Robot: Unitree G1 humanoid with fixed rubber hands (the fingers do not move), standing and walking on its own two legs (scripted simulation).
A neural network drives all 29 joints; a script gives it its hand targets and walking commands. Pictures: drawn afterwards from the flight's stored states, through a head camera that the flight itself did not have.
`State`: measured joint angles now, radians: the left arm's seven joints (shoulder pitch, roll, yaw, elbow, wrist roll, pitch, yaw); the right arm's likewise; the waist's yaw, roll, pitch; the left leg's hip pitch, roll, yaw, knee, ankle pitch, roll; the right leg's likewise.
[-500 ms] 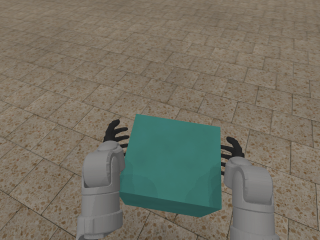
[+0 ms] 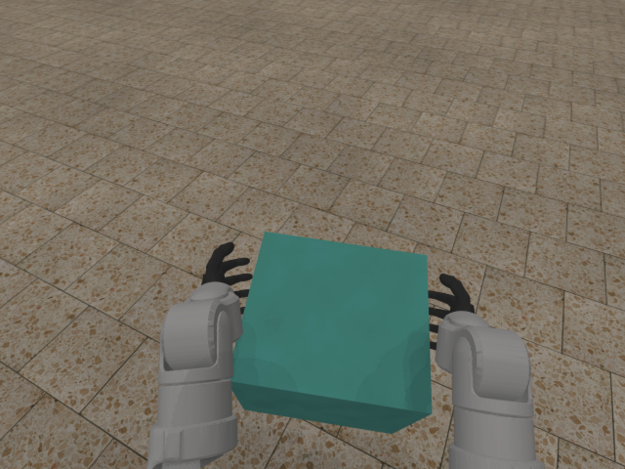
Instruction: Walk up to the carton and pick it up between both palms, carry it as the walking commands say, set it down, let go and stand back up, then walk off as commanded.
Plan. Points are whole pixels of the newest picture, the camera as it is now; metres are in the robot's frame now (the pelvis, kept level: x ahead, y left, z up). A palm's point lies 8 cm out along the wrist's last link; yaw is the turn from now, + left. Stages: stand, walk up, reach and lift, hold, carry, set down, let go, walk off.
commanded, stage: carry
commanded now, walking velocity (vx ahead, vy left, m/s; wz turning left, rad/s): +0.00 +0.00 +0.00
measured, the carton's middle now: (330, 336) +0.31 +0.01 +0.00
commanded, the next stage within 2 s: hold in 1.84 s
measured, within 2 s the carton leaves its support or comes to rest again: neither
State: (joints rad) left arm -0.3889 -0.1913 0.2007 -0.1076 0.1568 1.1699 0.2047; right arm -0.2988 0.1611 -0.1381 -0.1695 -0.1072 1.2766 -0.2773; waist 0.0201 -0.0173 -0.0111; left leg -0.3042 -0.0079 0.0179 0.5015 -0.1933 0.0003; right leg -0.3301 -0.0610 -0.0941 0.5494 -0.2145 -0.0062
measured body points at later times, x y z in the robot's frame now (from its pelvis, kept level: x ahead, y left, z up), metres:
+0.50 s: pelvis +0.01 +0.00 +0.00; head +0.01 +0.00 +0.45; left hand +0.33 +0.15 +0.07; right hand +0.31 -0.15 +0.05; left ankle +0.05 +0.12 -0.73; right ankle +0.05 -0.11 -0.73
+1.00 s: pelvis +0.01 +0.00 +0.00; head +0.00 +0.00 +0.45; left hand +0.32 +0.16 +0.06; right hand +0.31 -0.15 +0.04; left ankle +0.05 +0.12 -0.73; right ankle +0.05 -0.11 -0.73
